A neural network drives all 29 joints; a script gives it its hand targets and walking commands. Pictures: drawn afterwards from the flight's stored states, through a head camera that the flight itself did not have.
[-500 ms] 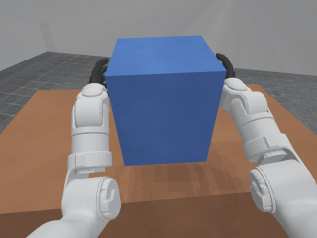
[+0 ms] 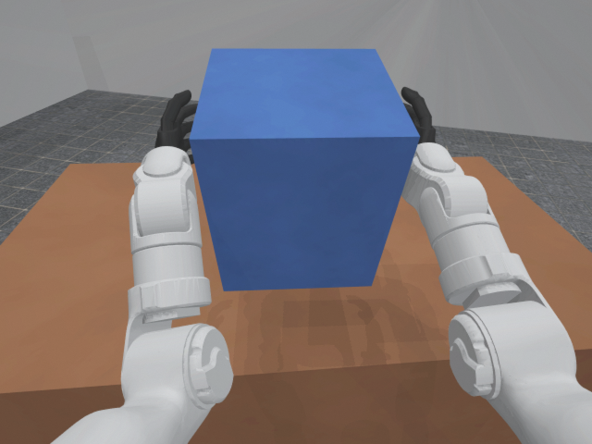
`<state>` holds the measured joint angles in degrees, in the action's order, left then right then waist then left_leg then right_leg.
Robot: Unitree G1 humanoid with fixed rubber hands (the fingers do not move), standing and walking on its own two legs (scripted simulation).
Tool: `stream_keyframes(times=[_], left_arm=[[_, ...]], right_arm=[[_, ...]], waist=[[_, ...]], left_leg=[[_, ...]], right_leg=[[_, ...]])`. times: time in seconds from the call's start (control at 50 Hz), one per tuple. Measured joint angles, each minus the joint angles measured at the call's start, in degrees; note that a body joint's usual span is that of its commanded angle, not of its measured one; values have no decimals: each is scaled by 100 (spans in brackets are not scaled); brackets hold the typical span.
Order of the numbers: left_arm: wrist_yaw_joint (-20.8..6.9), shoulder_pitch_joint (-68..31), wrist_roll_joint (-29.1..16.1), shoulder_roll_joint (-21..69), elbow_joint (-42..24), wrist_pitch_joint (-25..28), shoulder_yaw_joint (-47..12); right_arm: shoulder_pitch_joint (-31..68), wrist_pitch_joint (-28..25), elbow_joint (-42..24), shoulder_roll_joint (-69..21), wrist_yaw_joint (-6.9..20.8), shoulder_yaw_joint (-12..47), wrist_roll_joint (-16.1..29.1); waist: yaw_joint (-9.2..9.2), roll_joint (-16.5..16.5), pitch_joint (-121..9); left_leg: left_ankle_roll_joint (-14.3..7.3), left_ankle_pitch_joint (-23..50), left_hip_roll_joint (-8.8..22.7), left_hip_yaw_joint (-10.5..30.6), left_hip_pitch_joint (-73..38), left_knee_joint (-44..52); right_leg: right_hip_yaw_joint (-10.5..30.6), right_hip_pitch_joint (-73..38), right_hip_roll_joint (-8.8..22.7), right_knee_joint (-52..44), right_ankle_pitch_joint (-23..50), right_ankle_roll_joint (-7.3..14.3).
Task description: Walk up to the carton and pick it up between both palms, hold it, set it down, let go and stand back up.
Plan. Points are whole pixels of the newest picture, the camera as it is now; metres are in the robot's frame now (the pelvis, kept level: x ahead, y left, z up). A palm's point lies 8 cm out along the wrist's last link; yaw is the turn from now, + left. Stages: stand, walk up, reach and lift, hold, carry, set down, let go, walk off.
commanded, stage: set down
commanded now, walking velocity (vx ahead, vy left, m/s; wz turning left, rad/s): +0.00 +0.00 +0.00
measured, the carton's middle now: (296, 174) +0.39 +0.01 +0.24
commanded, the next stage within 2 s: none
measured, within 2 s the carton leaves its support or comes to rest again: neither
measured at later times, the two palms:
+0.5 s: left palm (184, 192) +0.39 +0.16 +0.22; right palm (401, 210) +0.37 -0.14 +0.19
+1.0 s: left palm (182, 219) +0.39 +0.17 +0.17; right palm (388, 227) +0.38 -0.13 +0.15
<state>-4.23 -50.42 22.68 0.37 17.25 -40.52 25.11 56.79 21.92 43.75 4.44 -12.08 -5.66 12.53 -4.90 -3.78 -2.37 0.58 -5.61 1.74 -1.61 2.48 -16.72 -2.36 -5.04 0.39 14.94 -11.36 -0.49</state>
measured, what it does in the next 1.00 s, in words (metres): stands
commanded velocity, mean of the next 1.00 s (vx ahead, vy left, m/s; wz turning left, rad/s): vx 0.00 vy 0.00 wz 0.00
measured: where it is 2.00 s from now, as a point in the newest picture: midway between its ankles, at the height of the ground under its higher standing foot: outside the picture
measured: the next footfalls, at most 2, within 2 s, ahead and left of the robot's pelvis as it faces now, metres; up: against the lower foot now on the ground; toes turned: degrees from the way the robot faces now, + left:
none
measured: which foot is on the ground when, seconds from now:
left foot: down 0.00-1.00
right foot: down 0.00-1.00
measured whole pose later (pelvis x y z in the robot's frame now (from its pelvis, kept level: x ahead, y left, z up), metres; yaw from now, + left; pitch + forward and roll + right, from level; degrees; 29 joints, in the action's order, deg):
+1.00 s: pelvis +0.01 +0.01 +0.00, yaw +1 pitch -8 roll +0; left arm -5.2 -39.8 19.7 0.6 21.0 -26.6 20.1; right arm 38.6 3.1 39.4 -2.4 -11.2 -9.2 2.5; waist -2.6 -5.4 4.6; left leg 0.2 -5.9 1.0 -1.2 3.6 -17.0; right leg -3.0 -4.5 1.1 14.6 -11.5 -1.0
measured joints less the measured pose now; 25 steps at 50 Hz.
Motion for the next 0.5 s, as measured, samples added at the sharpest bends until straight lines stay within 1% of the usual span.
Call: stream_keyframes(times=[0.06, 0.14, 0.2, 0.24, 0.3, 0.36, 0.5], left_arm=[[-66, 17, 103, 18, 88, 263, 27], [-231, 110, 163, -9, 163, 482, 39], [-250, 297, 113, -9, 13, 594, -97], [-249, 412, 106, -10, -86, 640, -198], [-227, 545, 39, -31, -208, 704, -368], [-148, 664, -26, 4, -305, 783, -510], [61, 614, -76, 200, -201, 834, -559]], right_arm=[[-192, -407, 73, -161, 115, -193, -288], [-542, -794, 16, -389, 129, -328, -573], [-844, -1086, -113, -513, 124, -359, -637], [-990, -1245, -162, -576, 135, -388, -683], [-1199, -1417, -314, -625, 134, -388, -687], [-1353, -1554, -449, -600, 156, -377, -630], [-1480, -1646, -518, -421, 226, -356, -570]], waist=[[74, -32, 75], [110, -142, 266], [119, -241, 395], [90, -293, 486], [50, -350, 620], [26, -338, 689], [122, -244, 680]], left_leg=[[-9, 43, -29, 9, -101, 85], [-24, 61, -70, 68, -245, 136], [-16, 66, -92, 117, -281, 135], [-11, 66, -105, 157, -272, 115], [-17, 69, -118, 184, -241, 85], [-28, 47, -115, 156, -172, 25], [-83, 17, -101, -32, -32, 6]], right_leg=[[-14, -84, 26, -30, 3, -6], [-80, -250, 56, -67, -10, -21], [-132, -318, 72, -87, -15, -20], [-174, -345, 78, -109, -7, -21], [-203, -341, 89, -116, 8, -35], [-175, -281, 91, -101, 22, -45], [14, -27, 107, 7, 15, -80]])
